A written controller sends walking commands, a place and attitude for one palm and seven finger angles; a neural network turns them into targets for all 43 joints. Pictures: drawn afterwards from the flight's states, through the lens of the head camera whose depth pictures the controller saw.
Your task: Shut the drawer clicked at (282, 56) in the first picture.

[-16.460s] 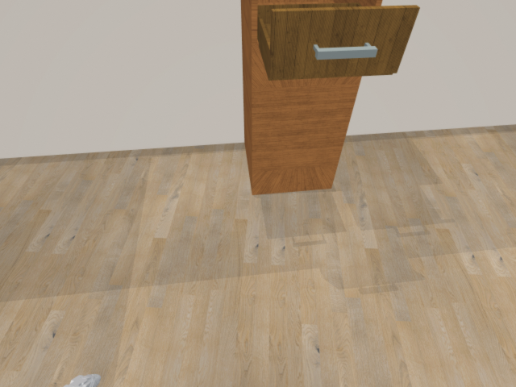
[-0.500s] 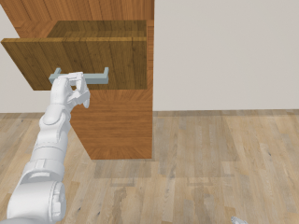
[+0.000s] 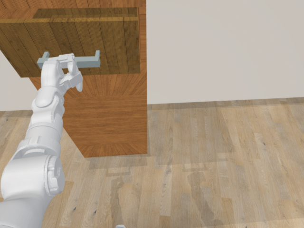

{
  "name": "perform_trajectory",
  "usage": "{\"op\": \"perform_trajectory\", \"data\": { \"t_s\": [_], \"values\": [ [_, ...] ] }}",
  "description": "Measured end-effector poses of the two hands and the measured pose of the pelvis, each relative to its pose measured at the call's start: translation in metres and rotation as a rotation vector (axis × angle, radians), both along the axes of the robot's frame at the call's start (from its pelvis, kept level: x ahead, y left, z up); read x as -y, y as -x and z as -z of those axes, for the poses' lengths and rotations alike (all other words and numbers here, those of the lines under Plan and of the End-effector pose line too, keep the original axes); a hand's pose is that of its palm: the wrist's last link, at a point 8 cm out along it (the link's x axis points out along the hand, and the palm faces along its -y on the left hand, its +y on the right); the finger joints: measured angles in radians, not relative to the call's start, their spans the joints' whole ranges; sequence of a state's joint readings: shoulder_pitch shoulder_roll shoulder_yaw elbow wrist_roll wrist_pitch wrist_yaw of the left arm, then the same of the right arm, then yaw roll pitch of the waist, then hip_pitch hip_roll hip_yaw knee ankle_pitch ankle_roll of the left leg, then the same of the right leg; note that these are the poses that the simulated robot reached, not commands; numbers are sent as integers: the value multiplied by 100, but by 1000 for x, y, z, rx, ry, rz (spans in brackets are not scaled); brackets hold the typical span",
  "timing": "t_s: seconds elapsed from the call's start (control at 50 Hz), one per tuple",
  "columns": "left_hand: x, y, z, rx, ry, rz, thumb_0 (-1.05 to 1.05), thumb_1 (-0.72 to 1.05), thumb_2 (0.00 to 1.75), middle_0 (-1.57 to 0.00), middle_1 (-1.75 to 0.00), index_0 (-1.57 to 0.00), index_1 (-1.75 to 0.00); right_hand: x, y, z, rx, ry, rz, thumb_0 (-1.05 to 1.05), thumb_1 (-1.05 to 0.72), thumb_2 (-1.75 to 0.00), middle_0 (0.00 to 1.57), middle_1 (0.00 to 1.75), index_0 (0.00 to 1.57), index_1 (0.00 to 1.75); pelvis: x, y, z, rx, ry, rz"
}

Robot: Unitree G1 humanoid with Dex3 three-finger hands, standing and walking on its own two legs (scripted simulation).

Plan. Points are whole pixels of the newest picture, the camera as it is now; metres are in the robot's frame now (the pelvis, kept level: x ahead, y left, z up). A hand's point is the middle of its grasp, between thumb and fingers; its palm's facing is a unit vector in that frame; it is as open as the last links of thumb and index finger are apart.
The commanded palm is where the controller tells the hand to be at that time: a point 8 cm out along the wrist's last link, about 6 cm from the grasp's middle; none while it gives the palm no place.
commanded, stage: push the drawer shut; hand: left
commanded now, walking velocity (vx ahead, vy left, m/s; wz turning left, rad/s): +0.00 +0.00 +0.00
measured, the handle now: (71, 58) +0.55 +0.22 +0.14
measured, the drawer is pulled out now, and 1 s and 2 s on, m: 0.06 0.00 0.00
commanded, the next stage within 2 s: pull the fist back off the drawer in 0.88 s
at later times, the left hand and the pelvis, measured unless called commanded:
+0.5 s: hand (83, 59) +0.54 +0.18 +0.14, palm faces +0.06 -1.00 +0.00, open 3.3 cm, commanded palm +0.53 +0.22 +0.14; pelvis +0.00 +0.00 -0.01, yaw -1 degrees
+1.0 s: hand (80, 58) +0.54 +0.19 +0.14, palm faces +0.05 -1.00 -0.01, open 3.1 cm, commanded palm +0.58 +0.22 +0.14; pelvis -0.01 +0.01 -0.01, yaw +0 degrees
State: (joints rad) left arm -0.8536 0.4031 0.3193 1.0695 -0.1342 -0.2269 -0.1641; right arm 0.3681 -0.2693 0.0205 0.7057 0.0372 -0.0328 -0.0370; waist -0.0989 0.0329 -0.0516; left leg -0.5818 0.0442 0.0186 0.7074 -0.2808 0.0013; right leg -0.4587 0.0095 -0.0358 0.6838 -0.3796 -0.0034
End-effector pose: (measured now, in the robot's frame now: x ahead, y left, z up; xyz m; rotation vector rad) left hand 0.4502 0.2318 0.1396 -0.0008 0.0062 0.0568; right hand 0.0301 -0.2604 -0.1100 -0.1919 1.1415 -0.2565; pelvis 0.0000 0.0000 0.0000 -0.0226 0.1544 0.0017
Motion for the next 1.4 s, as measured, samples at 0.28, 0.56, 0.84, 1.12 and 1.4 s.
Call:
{"op": "perform_trajectory", "data": {
  "t_s": [0.28,0.56,0.84,1.12,1.4],
  "values": [
    [1,-33,-2,-23,-2,-3,3,87,95,-140,-160,-140,-160,4,41,1,-111,19,44,1,-90,-90,21,30,21,30,1,2,5,-58,9,2],
    [-1,-67,-3,-39,-4,8,2,86,98,-140,-159,-140,-160,-1,78,-3,-238,27,80,1,-90,-90,21,30,21,30,-2,-2,9,-120,19,6],
    [-9,-68,-3,-45,-14,-7,2,73,99,-140,-160,-140,-160,-5,86,-4,-257,42,60,1,-90,-90,21,30,21,30,-5,5,12,-140,35,-11],
    [-11,-69,-2,-49,-9,8,1,73,99,-140,-159,-140,-160,-7,98,-7,-238,71,66,1,-90,-90,21,30,21,30,-10,14,14,-148,39,-2],
    [-15,-69,1,-40,1,8,-2,70,95,-140,-160,-140,-160,-18,105,-7,-263,51,69,1,-90,-90,21,30,21,30,-16,14,16,-152,41,1]
  ]
}}
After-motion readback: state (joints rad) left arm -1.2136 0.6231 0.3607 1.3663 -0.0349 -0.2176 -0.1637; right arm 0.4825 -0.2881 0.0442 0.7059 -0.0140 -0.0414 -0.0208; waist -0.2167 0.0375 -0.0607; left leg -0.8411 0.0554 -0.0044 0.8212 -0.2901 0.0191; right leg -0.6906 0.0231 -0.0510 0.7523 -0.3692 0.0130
